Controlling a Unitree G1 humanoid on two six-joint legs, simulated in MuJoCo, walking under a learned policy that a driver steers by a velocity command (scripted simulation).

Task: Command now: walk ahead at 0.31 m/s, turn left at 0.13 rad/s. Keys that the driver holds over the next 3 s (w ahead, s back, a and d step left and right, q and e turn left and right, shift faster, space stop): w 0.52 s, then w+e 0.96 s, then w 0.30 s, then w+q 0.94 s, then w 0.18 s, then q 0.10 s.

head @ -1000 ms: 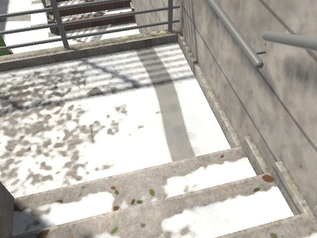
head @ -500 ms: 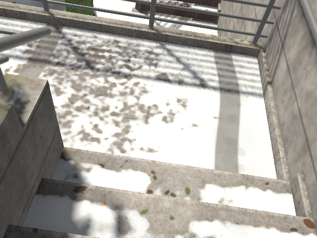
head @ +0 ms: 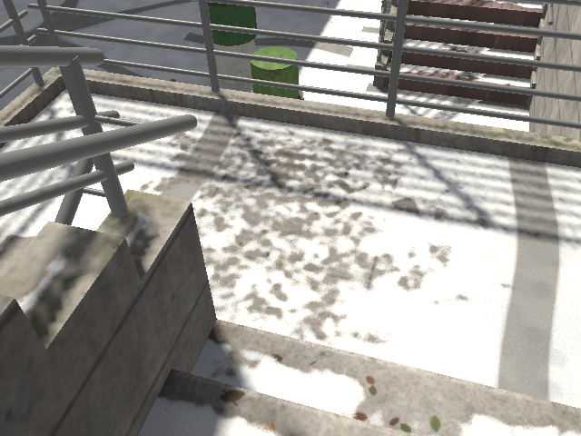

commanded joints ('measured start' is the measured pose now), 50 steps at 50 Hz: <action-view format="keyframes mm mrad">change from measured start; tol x32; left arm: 1 -53 219 58 -77 -25 -17 32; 30 -75 81 48 -100 -29 -27 -12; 34 465 62 47 73 -8 -6 14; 40 -49 284 88 -55 18 -75 22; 50 174 87 34 106 -51 -42 83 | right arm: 1 -120 -133 -58 -91 -6 -38 5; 14 -128 -88 -42 -57 -36 -118 61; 19 446 -275 -116 187 -7 -161 69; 50 -243 -10 -31 -99 -79 -139 51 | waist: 1 -6 -166 171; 17 -89 -221 -24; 19 -159 346 -144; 22 -137 -68 172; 33 366 -84 -31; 36 35 -433 30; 41 -117 103 82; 50 32 -141 61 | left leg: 1 -280 91 59 116 140 -23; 15 -126 124 259 74 156 17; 17 68 148 163 -141 389 63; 19 595 414 -362 -358 63 249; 21 457 443 -459 -370 -162 246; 30 -373 164 180 -15 -100 92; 33 -280 121 267 787 220 27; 35 -649 79 172 1245 -249 117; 45 -693 180 19 130 649 -1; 50 57 54 126 -208 968 -9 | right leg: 1 35 -284 441 -401 -270 -175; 17 -23 -197 178 327 564 -106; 19 -634 15 87 956 -143 4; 22 -912 -91 77 789 -99 -39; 27 -71 32 -162 174 862 3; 34 387 -194 97 -348 808 -154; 36 502 -253 248 62 1280 -96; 40 -86 -400 737 -82 829 -327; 45 98 -116 498 139 495 -183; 50 -360 60 309 210 214 -127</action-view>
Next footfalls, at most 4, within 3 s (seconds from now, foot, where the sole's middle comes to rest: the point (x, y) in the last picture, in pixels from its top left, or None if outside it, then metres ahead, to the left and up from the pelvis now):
0.34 left None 0.17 0.18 -0.77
0.68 right None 0.34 -0.02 -0.94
1.12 left None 0.72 0.10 -1.11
1.74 right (407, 408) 0.90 -0.30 -1.29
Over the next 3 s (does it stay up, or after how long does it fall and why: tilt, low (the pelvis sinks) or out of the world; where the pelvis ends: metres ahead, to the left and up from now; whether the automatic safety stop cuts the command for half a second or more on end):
stays up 1.53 -0.36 -0.67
